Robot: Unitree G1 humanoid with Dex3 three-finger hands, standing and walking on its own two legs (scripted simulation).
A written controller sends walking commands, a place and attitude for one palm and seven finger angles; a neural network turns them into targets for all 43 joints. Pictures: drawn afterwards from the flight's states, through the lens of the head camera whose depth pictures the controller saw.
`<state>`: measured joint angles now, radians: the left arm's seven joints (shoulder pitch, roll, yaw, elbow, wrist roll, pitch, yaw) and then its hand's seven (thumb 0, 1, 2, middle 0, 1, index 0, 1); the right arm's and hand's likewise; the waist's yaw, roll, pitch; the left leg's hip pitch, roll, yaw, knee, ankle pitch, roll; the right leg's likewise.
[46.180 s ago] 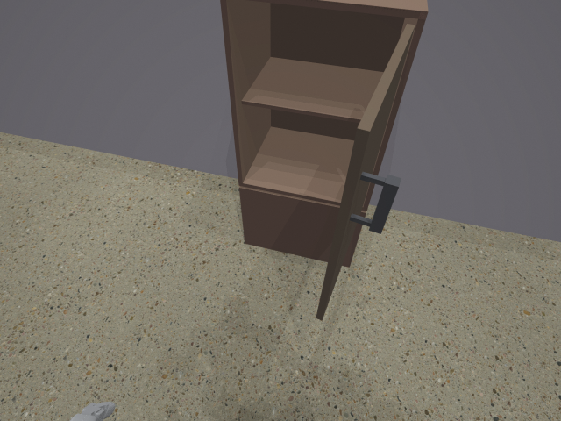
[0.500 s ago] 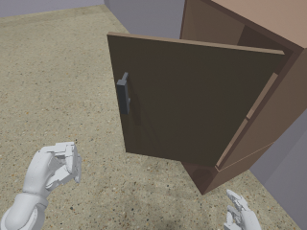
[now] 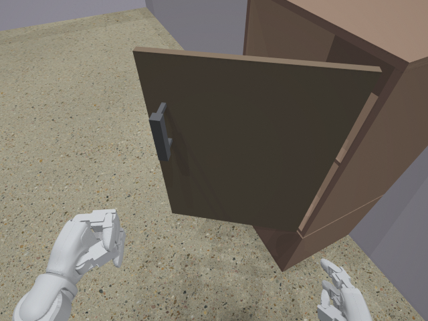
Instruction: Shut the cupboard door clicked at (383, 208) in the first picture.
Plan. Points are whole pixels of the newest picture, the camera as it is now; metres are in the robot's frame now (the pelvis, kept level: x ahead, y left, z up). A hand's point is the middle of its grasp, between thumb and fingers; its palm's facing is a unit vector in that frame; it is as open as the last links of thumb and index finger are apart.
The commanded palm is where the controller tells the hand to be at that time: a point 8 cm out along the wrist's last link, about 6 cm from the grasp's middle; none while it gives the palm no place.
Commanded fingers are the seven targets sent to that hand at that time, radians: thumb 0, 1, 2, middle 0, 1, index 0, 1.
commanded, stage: bring the fist close to the handle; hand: left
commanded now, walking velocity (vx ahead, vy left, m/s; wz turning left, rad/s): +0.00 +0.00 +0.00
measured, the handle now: (163, 132) +0.48 +0.15 +0.08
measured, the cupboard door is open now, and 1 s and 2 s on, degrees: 54 54 50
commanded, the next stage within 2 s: push the door shut along its arc in 1.38 s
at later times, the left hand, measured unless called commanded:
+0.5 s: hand (137, 201) +0.30 +0.16 +0.09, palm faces -0.11 -0.99 +0.00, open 3.1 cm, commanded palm +0.28 +0.21 +0.08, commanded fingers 0.00 0.90 0.90 -1.30 -1.50 -1.30 -1.50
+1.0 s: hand (174, 170) +0.38 +0.11 +0.08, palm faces -0.15 -0.99 -0.01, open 3.1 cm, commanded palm +0.36 +0.17 +0.08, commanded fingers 0.00 0.90 0.90 -1.30 -1.50 -1.30 -1.50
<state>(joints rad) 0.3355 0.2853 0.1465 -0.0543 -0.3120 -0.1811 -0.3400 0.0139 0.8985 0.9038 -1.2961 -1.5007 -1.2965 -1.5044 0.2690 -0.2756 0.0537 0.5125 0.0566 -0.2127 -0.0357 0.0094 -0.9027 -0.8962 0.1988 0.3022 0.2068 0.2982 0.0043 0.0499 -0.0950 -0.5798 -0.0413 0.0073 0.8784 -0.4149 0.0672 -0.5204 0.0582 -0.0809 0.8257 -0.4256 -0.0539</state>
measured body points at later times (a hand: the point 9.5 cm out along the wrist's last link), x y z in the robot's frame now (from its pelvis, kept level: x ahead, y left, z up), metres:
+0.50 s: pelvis +0.00 +0.00 +0.00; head +0.03 +0.00 +0.45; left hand +0.30 +0.21 +0.09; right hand +0.15 -0.25 -0.08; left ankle +0.02 +0.07 -0.70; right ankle +0.00 -0.09 -0.70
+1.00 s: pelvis +0.01 +0.01 +0.00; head +0.05 +0.00 +0.45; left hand +0.38 +0.16 +0.08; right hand +0.13 -0.24 -0.10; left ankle +0.02 +0.07 -0.70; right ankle +0.00 -0.09 -0.70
